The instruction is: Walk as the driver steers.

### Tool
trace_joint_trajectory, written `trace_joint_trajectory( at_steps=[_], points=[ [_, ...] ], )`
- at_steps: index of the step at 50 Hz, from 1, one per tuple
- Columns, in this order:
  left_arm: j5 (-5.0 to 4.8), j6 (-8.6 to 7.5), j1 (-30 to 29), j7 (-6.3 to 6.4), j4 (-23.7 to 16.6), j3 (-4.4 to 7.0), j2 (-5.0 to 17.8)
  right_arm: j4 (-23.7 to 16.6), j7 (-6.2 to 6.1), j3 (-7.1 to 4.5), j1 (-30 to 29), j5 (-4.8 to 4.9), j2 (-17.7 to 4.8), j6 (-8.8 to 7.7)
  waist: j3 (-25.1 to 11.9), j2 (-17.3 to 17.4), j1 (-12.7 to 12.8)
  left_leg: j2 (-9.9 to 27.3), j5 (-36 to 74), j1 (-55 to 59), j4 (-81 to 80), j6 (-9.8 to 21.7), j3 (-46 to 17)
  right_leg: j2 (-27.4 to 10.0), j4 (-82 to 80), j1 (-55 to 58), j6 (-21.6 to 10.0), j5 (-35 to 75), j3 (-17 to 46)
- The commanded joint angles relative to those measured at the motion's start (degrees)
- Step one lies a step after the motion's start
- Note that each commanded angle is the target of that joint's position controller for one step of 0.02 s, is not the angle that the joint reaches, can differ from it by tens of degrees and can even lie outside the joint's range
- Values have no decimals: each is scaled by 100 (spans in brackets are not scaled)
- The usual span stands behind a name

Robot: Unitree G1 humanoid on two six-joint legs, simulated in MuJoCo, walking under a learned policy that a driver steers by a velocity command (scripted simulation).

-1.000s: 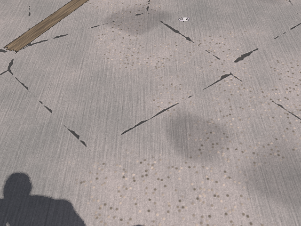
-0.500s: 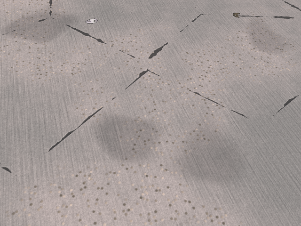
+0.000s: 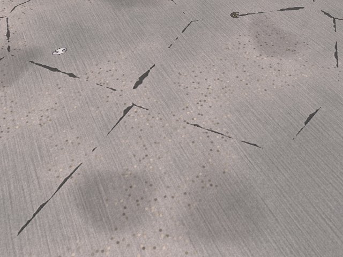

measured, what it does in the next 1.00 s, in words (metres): walks ahead, turning left: left foot, then right foot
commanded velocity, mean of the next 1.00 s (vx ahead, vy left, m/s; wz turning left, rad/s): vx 0.49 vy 0.00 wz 0.49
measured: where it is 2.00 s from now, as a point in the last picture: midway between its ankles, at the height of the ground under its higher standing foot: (112, 155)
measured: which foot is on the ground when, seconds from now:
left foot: up 0.00-0.32, down 0.34-0.84, up 0.86-1.00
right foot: down 0.00-0.36, up 0.38-0.82, down 0.84-1.00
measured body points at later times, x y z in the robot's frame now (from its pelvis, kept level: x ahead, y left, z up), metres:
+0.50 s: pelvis +0.27 +0.04 -0.01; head +0.29 +0.04 +0.44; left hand +0.29 +0.31 -0.14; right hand +0.40 -0.22 -0.15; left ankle +0.27 +0.07 -0.74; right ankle +0.24 -0.12 -0.65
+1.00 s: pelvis +0.55 +0.07 -0.01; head +0.58 +0.07 +0.44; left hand +0.51 +0.36 -0.11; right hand +0.76 -0.14 -0.14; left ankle +0.42 +0.13 -0.66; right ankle +0.64 +0.01 -0.74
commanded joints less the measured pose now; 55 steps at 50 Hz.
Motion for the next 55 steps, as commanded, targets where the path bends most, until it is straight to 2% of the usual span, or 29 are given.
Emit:
trace_joint_trajectory(
  at_steps=[1, 5, 10, 13, 15, 16, 17, 18, 19, 20, 21, 22, 23, 25, 27, 32, 36, 38, 39, 41, 42, 43, 44, 45, 46, 47, 49, 52, 55],
  points=[
    [-41, -193, 308, 50, -98, 151, 647, -117, 64, -129, 179, -5, -306, 70, 68, -634, 45, 76, 558, -669, 66, -40, -90, -1483, -1113, 178, 67, 2063, 615],
    [-23, -210, 662, 96, 95, 86, 483, -390, 116, -96, -666, -21, -203, 44, 295, -594, 192, -14, 1243, -1192, -671, -85, 137, -1421, -1175, 383, 125, 2642, 154],
    [-41, -170, 1051, 223, 373, 43, 545, -775, 173, 61, -1596, -73, 4, 13, 405, -516, 366, -213, 1372, -971, -2218, 28, 857, -1513, -975, 950, 164, 3929, -297],
    [-18, -109, 1121, 320, 480, 65, 780, -823, 132, 44, -1459, -73, -112, 34, 74, -688, 202, -675, 805, -238, -2646, 354, 1263, -1637, -130, 1424, 261, 6203, -552],
    [22, -28, 938, 390, 445, 125, 1004, -641, 86, -45, -686, -91, -325, 48, -372, -873, -197, -930, 218, 626, -2704, 670, 1256, -1789, 1091, 1422, 260, 7115, -605],
    [55, 9, 828, 377, 380, 153, 1086, -470, 54, -145, -81, -106, -537, 19, -706, -875, -460, -1009, -14, 1369, -2925, 870, 1062, -1835, 2053, 1137, 200, 6701, -554],
    [23, 21, 571, 315, 269, 179, 1151, -255, -4, -275, 701, -156, -759, -29, -1033, -597, -928, -891, 82, 2485, -3631, 1144, 669, -1637, 3590, 399, 197, 5299, -634],
    [92, -41, 662, 228, 69, 76, 632, -220, -97, -413, 790, -133, -1238, -17, -1309, 417, -655, 515, 230, 3644, -3599, 1510, -1107, -966, 5352, -1131, 221, 241, -561],
    [-26, -84, 614, 129, -353, 81, 554, -341, -86, -514, 590, -46, -1591, 29, -1652, 997, -374, 1477, 158, 4744, -4325, 2580, -4127, 90, 6936, -3303, 424, -2007, 464],
    [35, -181, 92, 98, -421, 87, 771, -328, -110, -485, 382, 86, -1328, 42, -948, -35, -439, 1406, -42, 4208, -4790, 2314, -3501, -436, 6632, -3877, 334, -1267, 1120],
    [-39, -261, 5, 64, -503, 91, 810, -367, -137, -422, 93, 86, -1065, 35, -414, -252, -214, 1268, 207, 3423, -4997, 2068, -2950, -624, 6130, -3721, 344, -779, 1048],
    [-33, -261, 86, 76, -425, 103, 809, -376, -146, -360, -165, 43, -810, 8, -40, -649, 99, 983, 899, 2767, -5097, 1779, -2426, -798, 5642, -3402, 408, -604, 988],
    [64, -158, 150, 76, -411, 92, 766, -411, -178, -320, -300, 68, -714, -46, 12, -697, 256, 717, 1430, 2350, -5127, 1648, -2010, -889, 5334, -3058, 531, -575, 990],
    [173, 67, 246, 34, -439, 63, 633, -404, -172, -289, -301, 101, -714, -180, -114, -475, 406, 368, 2201, 1937, -5163, 1515, -1489, -953, 4849, -2627, 727, -534, 880],
    [166, 165, -20, 0, -598, 41, 562, -363, -161, -334, -132, 100, -897, -246, -126, -293, 377, 140, 2560, 1772, -5186, 1414, -1237, -956, 4326, -2663, 859, -219, 721],
    [111, 185, -1234, -32, -1066, -5, 554, -303, -163, -362, 484, 99, -933, -198, -95, 104, -128, -66, 2585, 2249, -5032, 1049, -1280, -823, 2820, -3107, 947, 839, 612],
    [52, 110, -1870, -55, -1336, -46, 621, -319, -206, -386, 779, 28, -1007, -160, -126, 214, -392, 89, 2850, 2832, -4721, 987, -1581, -577, 1957, -3107, 828, 1035, 647],
    [31, 55, -1802, -49, -1392, -28, 742, -405, -255, -411, 653, -3, -1095, -164, -148, 275, -271, 229, 2948, 2910, -4519, 860, -1800, -503, 1511, -2679, 703, 895, 783],
    [19, 27, -1493, -33, -1321, 4, 841, -482, -272, -427, 441, -12, -1160, -173, -199, 311, -75, 252, 3091, 2765, -4358, 737, -1844, -436, 1267, -2150, 618, 720, 821],
    [11, -63, -183, 67, -930, 138, 1136, -592, -215, -446, 92, 5, -1264, -227, -763, 105, 568, -67, 3801, 2403, -3049, 479, -1684, -235, 810, -393, 400, 503, 741],
    [111, -129, 643, 157, -816, 227, 1428, -675, -149, -374, 114, 68, -1008, -277, -1407, -318, 906, -457, 2854, 1790, -1691, 346, -1375, -975, 616, 891, 193, -130, 1423],
    [270, -108, 1014, 224, -872, 329, 1883, -895, -150, -221, 488, 213, -342, -293, -2027, -1447, 765, -1195, -714, 251, -36, 179, -706, -2602, 209, 2208, -192, -1067, 3642],
    [170, -11, 677, 189, -854, 373, 1883, -908, -159, -236, 889, 84, -659, -249, -2160, -1955, 366, -1149, -1694, -506, 768, 197, -563, -2943, -352, 1993, -655, -1529, 5423],
    [116, 19, 216, 149, -961, 264, 1267, -713, -178, -262, 750, -29, -834, -167, -1272, -967, 242, -735, -1166, -692, 1028, 192, -572, -2721, -408, 1211, -631, -2023, 4680],
    [73, 4, -22, 107, -949, 171, 860, -714, -121, -239, 384, -72, -785, -153, -689, -424, 271, -571, -729, -579, 787, 148, -466, -2349, -493, 487, -538, -1592, 3722],
    [93, -20, -90, 91, -888, 129, 723, -738, -78, -223, 250, -71, -665, -137, -465, -479, 196, -435, -558, -424, 491, 111, -427, -2043, -609, 90, -387, -938, 3027],
    [63, -121, 122, 71, -662, 123, 723, -750, 5, -180, 196, -144, -541, -52, -325, -805, 138, -355, -456, -193, 221, 37, -389, -1727, -723, -266, -352, 224, 2237],
    [-21, -276, 421, -5, -439, 157, 785, -855, 51, -138, -63, -149, -462, -6, -353, -793, 107, -382, -242, -429, -100, -16, -397, -1743, -846, -146, -505, 1174, 1786],
    [-47, -264, 584, -17, -278, 164, 774, -1104, 102, -56, -790, -175, -391, -26, -160, -741, 183, -193, 265, -760, -941, -141, -176, -1648, -1096, -116, -557, 1109, 1431]
  ],
)
Next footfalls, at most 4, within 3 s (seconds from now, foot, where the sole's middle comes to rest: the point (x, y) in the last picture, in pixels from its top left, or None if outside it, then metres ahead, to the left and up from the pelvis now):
0.34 left None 0.31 0.08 -0.78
0.84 right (176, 210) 0.67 0.03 -0.78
1.32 left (105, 201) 0.73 0.33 -0.78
1.84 right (131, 138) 1.07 0.23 -0.78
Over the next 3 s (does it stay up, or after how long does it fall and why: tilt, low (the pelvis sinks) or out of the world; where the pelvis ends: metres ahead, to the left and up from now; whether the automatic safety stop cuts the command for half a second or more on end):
stays up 1.37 0.34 -0.01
